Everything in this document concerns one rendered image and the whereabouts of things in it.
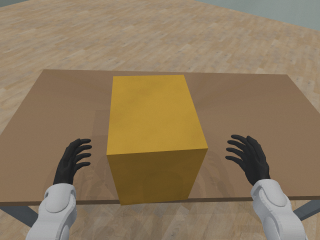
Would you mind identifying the table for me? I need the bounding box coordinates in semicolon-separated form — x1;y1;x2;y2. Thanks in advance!
0;69;320;228

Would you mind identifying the right robot hand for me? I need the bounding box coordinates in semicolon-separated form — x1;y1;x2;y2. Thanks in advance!
225;134;271;186

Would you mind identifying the left robot hand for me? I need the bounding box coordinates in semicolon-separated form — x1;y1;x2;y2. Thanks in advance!
53;138;92;185

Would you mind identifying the carton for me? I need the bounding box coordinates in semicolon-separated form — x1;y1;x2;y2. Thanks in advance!
106;75;208;206

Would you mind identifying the right robot forearm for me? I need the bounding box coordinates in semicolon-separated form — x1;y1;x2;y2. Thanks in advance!
250;179;308;240

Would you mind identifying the left robot forearm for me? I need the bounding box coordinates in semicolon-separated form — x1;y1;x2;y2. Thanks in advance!
25;183;77;240

